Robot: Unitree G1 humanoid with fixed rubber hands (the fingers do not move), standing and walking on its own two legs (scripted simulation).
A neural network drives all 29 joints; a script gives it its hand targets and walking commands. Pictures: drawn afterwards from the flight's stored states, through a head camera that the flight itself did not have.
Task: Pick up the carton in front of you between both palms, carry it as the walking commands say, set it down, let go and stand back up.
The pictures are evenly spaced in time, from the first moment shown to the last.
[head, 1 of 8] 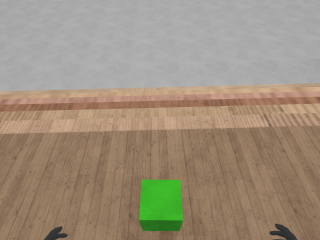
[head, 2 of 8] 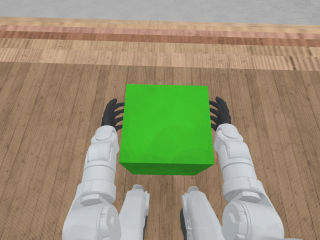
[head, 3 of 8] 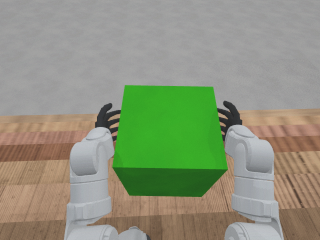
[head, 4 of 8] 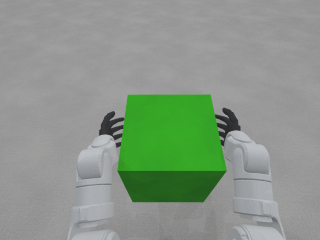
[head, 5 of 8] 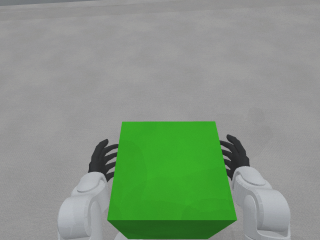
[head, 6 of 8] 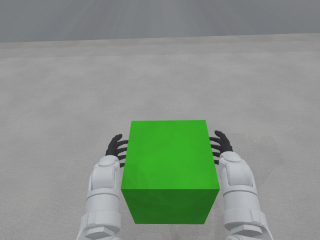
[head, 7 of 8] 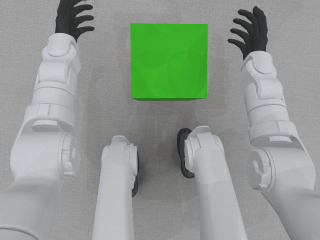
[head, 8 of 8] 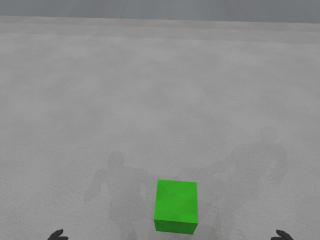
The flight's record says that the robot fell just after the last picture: no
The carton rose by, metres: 0.69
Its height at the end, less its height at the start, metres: -1.13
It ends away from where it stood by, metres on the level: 5.65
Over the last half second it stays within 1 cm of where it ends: yes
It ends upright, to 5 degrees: yes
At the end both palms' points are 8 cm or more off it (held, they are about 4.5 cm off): yes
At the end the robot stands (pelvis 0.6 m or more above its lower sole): yes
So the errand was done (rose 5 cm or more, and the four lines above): yes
